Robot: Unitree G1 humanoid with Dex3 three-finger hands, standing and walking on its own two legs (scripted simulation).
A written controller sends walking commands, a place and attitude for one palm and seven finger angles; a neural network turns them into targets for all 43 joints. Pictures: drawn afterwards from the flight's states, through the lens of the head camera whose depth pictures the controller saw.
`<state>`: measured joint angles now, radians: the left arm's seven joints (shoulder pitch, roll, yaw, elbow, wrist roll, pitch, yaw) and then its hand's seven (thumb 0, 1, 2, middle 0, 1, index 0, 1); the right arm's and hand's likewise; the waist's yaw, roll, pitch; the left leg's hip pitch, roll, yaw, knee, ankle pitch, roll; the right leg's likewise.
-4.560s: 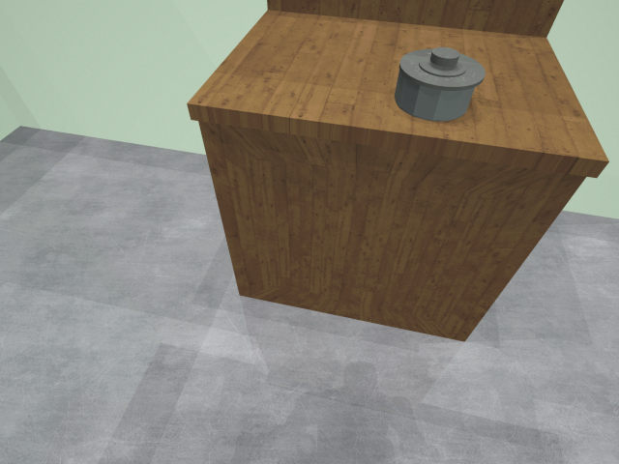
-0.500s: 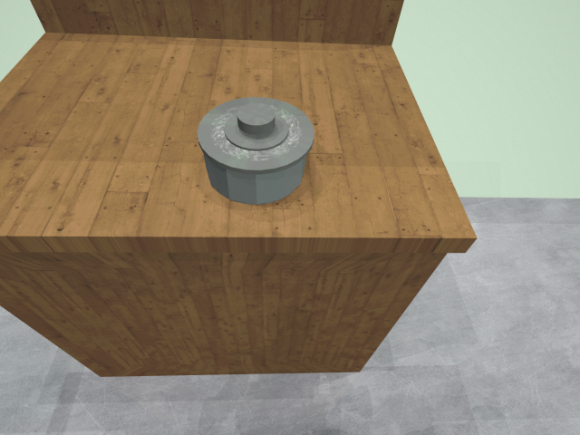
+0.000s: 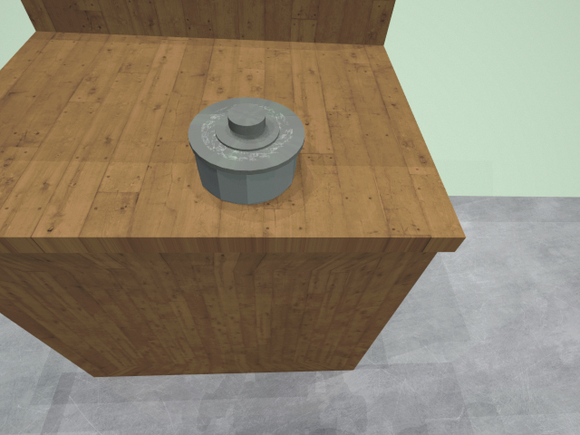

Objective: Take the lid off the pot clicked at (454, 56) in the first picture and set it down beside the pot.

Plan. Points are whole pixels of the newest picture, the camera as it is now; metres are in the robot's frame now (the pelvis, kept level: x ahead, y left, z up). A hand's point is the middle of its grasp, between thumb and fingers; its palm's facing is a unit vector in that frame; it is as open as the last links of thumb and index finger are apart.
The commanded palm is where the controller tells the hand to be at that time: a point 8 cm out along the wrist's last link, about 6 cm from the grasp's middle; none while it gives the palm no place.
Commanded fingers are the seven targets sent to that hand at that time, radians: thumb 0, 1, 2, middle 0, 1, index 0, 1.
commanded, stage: lift the closed hand beside the body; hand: left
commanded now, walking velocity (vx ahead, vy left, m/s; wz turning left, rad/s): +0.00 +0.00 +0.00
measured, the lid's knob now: (246, 119) +0.50 +0.11 +0.16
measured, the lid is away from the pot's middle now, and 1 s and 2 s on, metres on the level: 0.00 0.00 0.00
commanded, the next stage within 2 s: raise the hand higher, near the body in 0.64 s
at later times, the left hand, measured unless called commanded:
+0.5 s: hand out of the picture +0.11 +0.21 +0.02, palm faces +0.31 -0.90 -0.30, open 3.8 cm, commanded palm +0.06 +0.24 +0.07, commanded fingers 0.00 0.90 0.90 -1.30 -1.50 -1.30 -1.50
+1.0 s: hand (62, 414) +0.12 +0.21 +0.13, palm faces +0.34 -0.83 -0.44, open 3.1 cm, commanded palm +0.06 +0.24 +0.16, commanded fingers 0.00 0.90 0.90 -1.30 -1.50 -1.30 -1.50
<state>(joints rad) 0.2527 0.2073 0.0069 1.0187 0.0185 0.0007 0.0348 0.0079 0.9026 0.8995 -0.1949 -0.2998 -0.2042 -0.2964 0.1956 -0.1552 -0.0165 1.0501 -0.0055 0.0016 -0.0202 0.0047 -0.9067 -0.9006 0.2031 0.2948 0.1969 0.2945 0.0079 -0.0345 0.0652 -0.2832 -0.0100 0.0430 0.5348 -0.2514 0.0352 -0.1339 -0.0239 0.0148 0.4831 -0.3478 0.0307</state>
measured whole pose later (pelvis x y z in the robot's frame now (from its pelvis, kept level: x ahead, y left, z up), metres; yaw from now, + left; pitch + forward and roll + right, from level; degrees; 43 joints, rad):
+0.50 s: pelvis -0.03 -0.02 +0.01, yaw +2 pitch -4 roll -1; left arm 0.61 0.25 0.09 -0.16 -0.04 -0.01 0.09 0.02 0.90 0.90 -0.88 -1.04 -0.89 -1.04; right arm 0.11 -0.24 0.00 0.53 0.00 -0.12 -0.07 0.01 -0.90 -0.90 0.20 0.29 0.20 0.29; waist 0.07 0.03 0.01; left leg -0.23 0.01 -0.01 0.46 -0.17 0.01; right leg -0.06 0.01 -0.04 0.40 -0.28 0.00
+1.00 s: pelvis -0.02 -0.03 +0.01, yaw +1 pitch -7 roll -1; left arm 0.67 0.33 0.25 -0.45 -0.04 -0.10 0.07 0.02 0.89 0.90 -1.29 -1.50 -1.30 -1.49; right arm 0.18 -0.22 0.00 0.64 -0.01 -0.14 -0.08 0.02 -0.90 -0.90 0.21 0.30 0.20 0.30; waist 0.07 0.07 0.06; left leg -0.13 0.04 0.01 0.40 -0.16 -0.01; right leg 0.03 0.03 -0.01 0.33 -0.25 -0.01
